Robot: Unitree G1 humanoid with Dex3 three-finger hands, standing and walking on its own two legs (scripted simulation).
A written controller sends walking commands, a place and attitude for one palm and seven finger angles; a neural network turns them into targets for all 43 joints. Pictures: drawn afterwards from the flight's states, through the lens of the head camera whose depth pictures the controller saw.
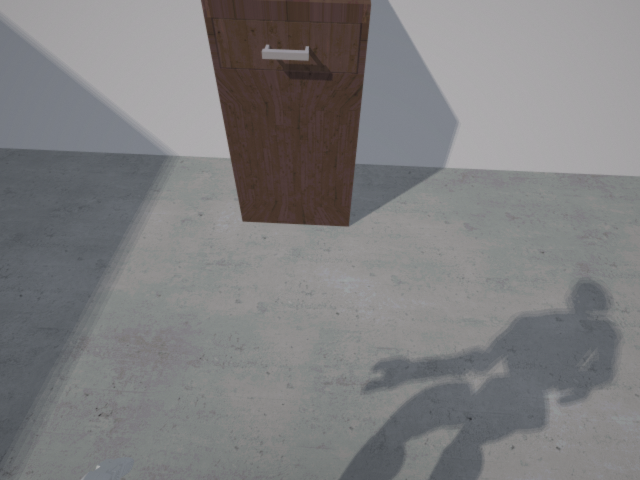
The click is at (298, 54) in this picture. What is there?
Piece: drawer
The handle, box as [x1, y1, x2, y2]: [262, 45, 308, 60]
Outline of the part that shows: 262,49 262,58 308,60 308,46 306,46 304,50 269,49 268,45 266,45 265,48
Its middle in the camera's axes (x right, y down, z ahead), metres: -0.11 -0.56 +1.15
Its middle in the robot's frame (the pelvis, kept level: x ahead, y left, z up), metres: +1.23 +0.16 +0.00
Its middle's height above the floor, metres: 0.77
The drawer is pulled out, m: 0.00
